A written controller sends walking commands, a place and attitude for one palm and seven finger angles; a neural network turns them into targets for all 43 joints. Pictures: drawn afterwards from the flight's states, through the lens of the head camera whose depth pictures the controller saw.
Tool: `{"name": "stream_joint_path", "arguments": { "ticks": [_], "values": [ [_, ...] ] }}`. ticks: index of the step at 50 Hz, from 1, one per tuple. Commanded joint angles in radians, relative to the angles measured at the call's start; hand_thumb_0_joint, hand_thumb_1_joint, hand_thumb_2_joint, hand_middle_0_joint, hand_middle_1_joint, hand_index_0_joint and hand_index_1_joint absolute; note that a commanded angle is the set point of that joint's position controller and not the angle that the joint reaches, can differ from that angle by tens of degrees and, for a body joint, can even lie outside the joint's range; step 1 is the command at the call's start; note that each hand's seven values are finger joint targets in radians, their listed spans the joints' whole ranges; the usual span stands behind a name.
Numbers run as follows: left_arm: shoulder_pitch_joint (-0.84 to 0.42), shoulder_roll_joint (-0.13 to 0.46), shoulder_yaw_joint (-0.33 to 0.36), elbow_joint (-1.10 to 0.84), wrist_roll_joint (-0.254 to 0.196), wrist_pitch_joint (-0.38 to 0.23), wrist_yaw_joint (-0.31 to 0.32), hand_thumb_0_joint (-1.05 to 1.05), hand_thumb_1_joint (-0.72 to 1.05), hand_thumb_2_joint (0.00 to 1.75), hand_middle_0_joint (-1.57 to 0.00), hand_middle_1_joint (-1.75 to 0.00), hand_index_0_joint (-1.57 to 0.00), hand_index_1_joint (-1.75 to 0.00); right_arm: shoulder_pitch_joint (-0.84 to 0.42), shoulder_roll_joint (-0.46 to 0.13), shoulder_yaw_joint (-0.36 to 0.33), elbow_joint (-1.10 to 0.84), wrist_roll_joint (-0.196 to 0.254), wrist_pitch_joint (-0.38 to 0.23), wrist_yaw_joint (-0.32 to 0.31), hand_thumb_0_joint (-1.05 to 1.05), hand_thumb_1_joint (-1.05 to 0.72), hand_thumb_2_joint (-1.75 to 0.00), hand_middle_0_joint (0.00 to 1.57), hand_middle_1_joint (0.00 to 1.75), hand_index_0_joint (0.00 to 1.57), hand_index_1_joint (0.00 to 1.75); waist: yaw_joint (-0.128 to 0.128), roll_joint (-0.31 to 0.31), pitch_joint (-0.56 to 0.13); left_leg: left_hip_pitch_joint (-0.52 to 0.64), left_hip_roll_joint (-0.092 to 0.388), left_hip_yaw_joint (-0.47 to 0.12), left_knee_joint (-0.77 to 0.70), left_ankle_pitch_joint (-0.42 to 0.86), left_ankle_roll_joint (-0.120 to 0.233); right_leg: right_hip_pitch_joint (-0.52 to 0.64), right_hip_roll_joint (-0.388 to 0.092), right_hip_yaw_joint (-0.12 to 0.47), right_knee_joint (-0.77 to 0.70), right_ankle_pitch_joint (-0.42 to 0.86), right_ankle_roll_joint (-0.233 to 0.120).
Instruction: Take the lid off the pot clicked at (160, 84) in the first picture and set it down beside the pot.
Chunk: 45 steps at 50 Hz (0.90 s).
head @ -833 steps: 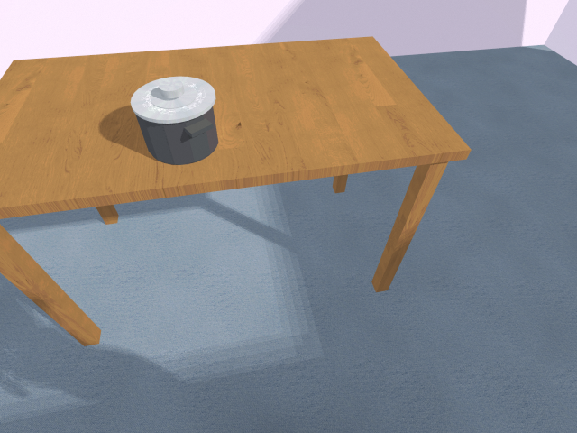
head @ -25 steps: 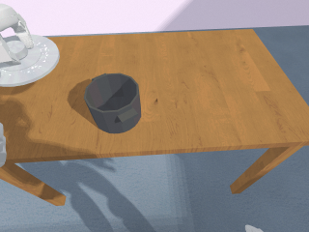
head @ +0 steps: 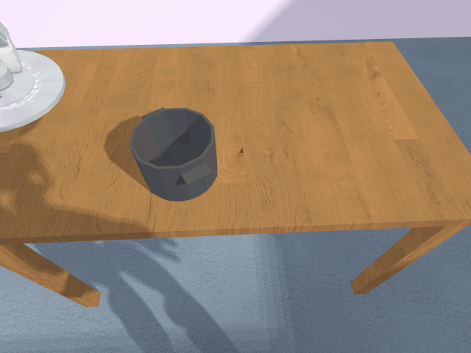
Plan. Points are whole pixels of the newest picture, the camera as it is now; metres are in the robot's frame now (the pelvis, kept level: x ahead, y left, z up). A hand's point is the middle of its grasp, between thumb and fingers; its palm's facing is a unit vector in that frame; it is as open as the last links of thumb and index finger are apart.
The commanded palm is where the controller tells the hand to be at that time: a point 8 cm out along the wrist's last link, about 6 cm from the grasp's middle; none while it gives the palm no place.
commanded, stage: lower the lid onto the table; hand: left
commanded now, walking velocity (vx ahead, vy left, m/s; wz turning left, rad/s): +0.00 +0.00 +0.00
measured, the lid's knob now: out of the picture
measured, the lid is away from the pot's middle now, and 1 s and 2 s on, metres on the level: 0.23 0.23 0.23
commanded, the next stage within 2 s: none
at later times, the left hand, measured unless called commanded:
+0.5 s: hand out of the picture +0.45 +0.34 +0.21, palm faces -0.34 -0.12 -0.93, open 7.9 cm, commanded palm +0.47 +0.34 +0.29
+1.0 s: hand (12, 104) +0.46 +0.34 +0.18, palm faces -0.38 -0.13 -0.92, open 7.9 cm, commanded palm +0.48 +0.34 +0.25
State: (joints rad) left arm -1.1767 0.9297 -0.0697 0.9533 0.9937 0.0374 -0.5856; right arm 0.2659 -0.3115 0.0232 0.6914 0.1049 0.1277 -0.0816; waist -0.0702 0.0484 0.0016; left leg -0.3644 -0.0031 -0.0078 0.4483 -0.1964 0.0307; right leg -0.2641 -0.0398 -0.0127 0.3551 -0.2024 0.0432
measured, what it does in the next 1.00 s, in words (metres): stands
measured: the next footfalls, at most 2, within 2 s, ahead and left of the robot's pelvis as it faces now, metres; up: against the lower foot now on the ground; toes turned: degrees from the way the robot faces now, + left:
none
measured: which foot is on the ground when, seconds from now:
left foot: down 0.00-1.00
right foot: down 0.00-1.00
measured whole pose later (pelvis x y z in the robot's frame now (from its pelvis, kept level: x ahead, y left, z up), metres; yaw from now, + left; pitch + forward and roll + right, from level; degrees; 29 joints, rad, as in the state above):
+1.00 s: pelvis +0.00 +0.01 +0.00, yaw -1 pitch +8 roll -2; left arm -1.12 0.91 -0.03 1.06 0.98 -0.01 -0.55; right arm 0.29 -0.31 0.02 0.69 0.10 0.11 -0.08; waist -0.11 0.03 -0.01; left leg -0.42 0.00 0.01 0.51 -0.23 0.04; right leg -0.31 -0.04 0.00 0.39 -0.22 0.05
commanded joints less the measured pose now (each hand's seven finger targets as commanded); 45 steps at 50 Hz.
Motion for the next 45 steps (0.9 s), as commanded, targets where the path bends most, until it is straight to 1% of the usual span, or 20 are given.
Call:
{"name": "stream_joint_path", "arguments": {
  "ticks": [1, 3, 5, 7, 8, 12, 15, 17, 20, 23, 26, 28, 29, 33, 35, 36, 37, 41, 43, 45],
  "values": [
    [-0.555, 0.286, 0.074, -0.185, -0.015, 0.005, 0.055, 0.0, 0.63, 0.96, -0.88, -1.06, -0.84, -1.03, 0.01, -0.157, -0.043, -0.084, 0.0, -0.021, -0.012, 0.0, -0.9, -0.9, 0.2, 0.3, 0.2, 0.3, -0.025, 0.084, -0.4, 0.312, -0.014, 0.016, -0.002, 0.33, 0.064, 0.022, 0.073, -0.068, -0.016, 0.245, -0.068],
    [-0.587, 0.281, 0.06, -0.154, -0.01, 0.031, 0.055, 0.0, 0.63, 0.96, -0.88, -1.06, -0.84, -1.03, 0.014, -0.162, -0.045, -0.077, 0.001, -0.025, -0.007, 0.0, -0.9, -0.9, 0.2, 0.3, 0.2, 0.3, -0.027, 0.105, -0.398, 0.306, -0.019, 0.02, -0.003, 0.296, 0.065, 0.028, 0.073, -0.06, -0.012, 0.24, -0.071],
    [-0.621, 0.32, 0.081, -0.178, 0.001, 0.041, 0.056, 0.0, 0.63, 0.96, -0.88, -1.06, -0.84, -1.03, 0.02, -0.164, -0.044, -0.081, 0.001, -0.035, -0.006, 0.0, -0.9, -0.9, 0.2, 0.3, 0.2, 0.3, -0.02, 0.093, -0.432, 0.31, -0.02, 0.018, -0.003, 0.298, 0.066, 0.054, 0.073, -0.058, -0.006, 0.257, -0.07],
    [-0.608, 0.306, 0.069, -0.189, -0.003, 0.039, 0.059, 0.0, 0.63, 0.96, -0.88, -1.06, -0.84, -1.03, 0.02, -0.166, -0.045, -0.086, 0.001, -0.044, -0.007, 0.0, -0.9, -0.9, 0.2, 0.3, 0.2, 0.3, -0.022, 0.113, -0.442, 0.32, -0.018, 0.015, 0.002, 0.332, 0.066, 0.051, 0.069, -0.057, -0.007, 0.271, -0.074],
    [-0.603, 0.345, 0.103, -0.183, 0.012, 0.039, 0.064, 0.0, 0.63, 0.96, -0.88, -1.06, -0.84, -1.03, 0.03, -0.164, -0.043, -0.085, -0.003, -0.043, -0.006, 0.0, -0.9, -0.9, 0.2, 0.3, 0.2, 0.3, -0.016, 0.1, -0.463, 0.322, -0.018, 0.012, 0.005, 0.335, 0.065, 0.068, 0.075, -0.058, 0.004, 0.269, -0.071],
    [-0.574, 0.311, 0.076, -0.146, 0.003, 0.034, 0.064, 0.0, 0.63, 0.96, -0.88, -1.06, -0.84, -1.03, 0.025, -0.168, -0.045, -0.094, 0.002, -0.046, -0.008, 0.0, -0.9, -0.9, 0.2, 0.3, 0.2, 0.3, -0.022, 0.094, -0.426, 0.3, -0.014, 0.016, 0.0, 0.319, 0.063, 0.046, 0.069, -0.06, -0.001, 0.257, -0.073],
    [-0.593, 0.349, 0.104, -0.158, 0.017, 0.029, 0.071, 0.0, 0.63, 0.96, -0.88, -1.06, -0.84, -1.03, 0.03, -0.165, -0.043, -0.097, -0.002, -0.044, -0.007, 0.0, -0.9, -0.9, 0.2, 0.3, 0.2, 0.3, -0.016, 0.098, -0.441, 0.295, -0.018, 0.016, 0.0, 0.298, 0.063, 0.06, 0.074, -0.06, 0.007, 0.25, -0.07],
    [-0.569, 0.304, 0.069, -0.141, 0.007, 0.025, 0.073, 0.0, 0.63, 0.96, -0.88, -1.06, -0.84, -1.03, 0.032, -0.166, -0.046, -0.098, 0.0, -0.05, -0.01, 0.0, -0.9, -0.9, 0.2, 0.3, 0.2, 0.3, -0.025, 0.108, -0.427, 0.303, -0.014, 0.016, 0.001, 0.304, 0.063, 0.032, 0.071, -0.059, -0.001, 0.237, -0.074],
    [-0.56, 0.332, 0.086, -0.094, 0.012, 0.023, 0.074, 0.0, 0.63, 0.96, -0.88, -1.06, -0.84, -1.03, 0.046, -0.168, -0.042, -0.087, -0.001, -0.048, -0.012, 0.0, -0.9, -0.9, 0.2, 0.3, 0.2, 0.3, -0.028, 0.069, -0.404, 0.267, -0.018, 0.022, 0.001, 0.253, 0.066, 0.042, 0.078, -0.058, 0.002, 0.23, -0.068],
    [-0.61, 0.348, 0.097, -0.186, 0.013, 0.008, 0.083, 0.0, 0.63, 0.96, -0.88, -1.06, -0.84, -1.03, 0.047, -0.168, -0.048, -0.089, -0.004, -0.05, -0.012, 0.0, -0.9, -0.9, 0.2, 0.3, 0.2, 0.3, -0.024, 0.14, -0.48, 0.327, -0.012, 0.015, 0.016, 0.327, 0.065, 0.049, 0.074, -0.055, 0.013, 0.259, -0.07],
    [-0.547, 0.316, 0.084, -0.095, 0.009, 0.01, 0.08, 0.0, 0.63, 0.96, -0.88, -1.06, -0.84, -1.03, 0.061, -0.167, -0.048, -0.079, -0.003, -0.054, -0.016, 0.0, -0.9, -0.9, 0.2, 0.3, 0.2, 0.3, -0.035, 0.099, -0.42, 0.301, -0.014, 0.017, 0.017, 0.296, 0.065, 0.014, 0.079, -0.062, 0.006, 0.234, -0.067],
    [-0.552, 0.35, 0.11, -0.128, 0.004, 0.0, 0.083, 0.0, 0.63, 0.96, -0.88, -1.06, -0.84, -1.03, 0.058, -0.172, -0.048, -0.08, -0.004, -0.049, -0.014, 0.0, -0.9, -0.9, 0.2, 0.3, 0.2, 0.3, -0.03, 0.101, -0.441, 0.294, -0.014, 0.019, 0.021, 0.315, 0.067, 0.036, 0.077, -0.057, 0.013, 0.261, -0.068],
    [-0.556, 0.31, 0.075, -0.111, 0.003, 0.002, 0.081, 0.0, 0.63, 0.96, -0.88, -1.06, -0.84, -1.03, 0.059, -0.17, -0.049, -0.077, -0.002, -0.051, -0.016, 0.0, -0.9, -0.9, 0.2, 0.3, 0.2, 0.3, -0.038, 0.103, -0.43, 0.296, -0.015, 0.021, 0.021, 0.303, 0.067, 0.019, 0.079, -0.06, 0.011, 0.25, -0.066],
    [-0.556, 0.329, 0.092, -0.142, 0.001, -0.01, 0.086, 0.0, 0.63, 0.96, -0.88, -1.06, -0.84, -1.03, 0.07, -0.172, -0.051, -0.071, -0.005, -0.052, -0.015, 0.0, -0.9, -0.9, 0.2, 0.3, 0.2, 0.3, -0.036, 0.126, -0.456, 0.317, -0.01, 0.015, 0.034, 0.34, 0.068, 0.015, 0.08, -0.059, 0.016, 0.264, -0.067],
    [-0.534, 0.312, 0.084, -0.106, -0.003, -0.012, 0.084, 0.0, 0.63, 0.96, -0.88, -1.06, -0.84, -1.03, 0.073, -0.172, -0.05, -0.068, -0.003, -0.052, -0.016, 0.0, -0.9, -0.9, 0.2, 0.3, 0.2, 0.3, -0.039, 0.121, -0.425, 0.306, -0.011, 0.012, 0.034, 0.344, 0.066, -0.003, 0.082, -0.063, 0.017, 0.259, -0.067],
    [-0.53, 0.339, 0.105, -0.11, -0.004, -0.013, 0.087, 0.0, 0.63, 0.96, -0.88, -1.06, -0.84, -1.03, 0.074, -0.174, -0.051, -0.071, -0.002, -0.051, -0.015, 0.0, -0.9, -0.9, 0.2, 0.3, 0.2, 0.3, -0.035, 0.11, -0.44, 0.302, -0.011, 0.013, 0.034, 0.335, 0.065, 0.009, 0.082, -0.06, 0.019, 0.256, -0.066],
    [-0.538, 0.354, 0.113, -0.145, -0.009, -0.023, 0.089, 0.0, 0.63, 0.96, -0.88, -1.06, -0.84, -1.03, 0.062, -0.18, -0.051, -0.076, -0.003, -0.052, -0.016, 0.0, -0.9, -0.9, 0.2, 0.3, 0.2, 0.3, -0.029, 0.141, -0.46, 0.315, -0.007, 0.012, 0.036, 0.366, 0.064, 0.012, 0.074, -0.056, 0.018, 0.271, -0.071],
    [-0.53, 0.337, 0.112, -0.143, -0.007, -0.029, 0.092, 0.0, 0.63, 0.96, -0.88, -1.06, -0.84, -1.03, 0.074, -0.173, -0.055, -0.075, -0.005, -0.051, -0.015, 0.0, -0.9, -0.9, 0.2, 0.3, 0.2, 0.3, -0.034, 0.142, -0.467, 0.326, -0.009, 0.01, 0.047, 0.384, 0.065, 0.001, 0.08, -0.06, 0.026, 0.279, -0.067],
    [-0.511, 0.382, 0.155, -0.167, -0.007, -0.04, 0.096, 0.0, 0.63, 0.96, -0.88, -1.06, -0.84, -1.03, 0.075, -0.175, -0.055, -0.078, -0.009, -0.046, -0.011, 0.0, -0.9, -0.9, 0.2, 0.3, 0.2, 0.3, -0.026, 0.144, -0.498, 0.339, -0.007, 0.002, 0.059, 0.446, 0.065, 0.011, 0.08, -0.057, 0.035, 0.305, -0.065],
    [-0.495, 0.335, 0.122, -0.134, -0.01, -0.037, 0.095, 0.0, 0.63, 0.96, -0.88, -1.06, -0.84, -1.03, 0.07, -0.171, -0.056, -0.079, -0.006, -0.042, -0.009, 0.0, -0.9, -0.9, 0.2, 0.3, 0.2, 0.3, -0.033, 0.142, -0.46, 0.327, -0.007, 0.003, 0.055, 0.412, 0.062, -0.021, 0.081, -0.064, 0.029, 0.273, -0.065]
  ]
}}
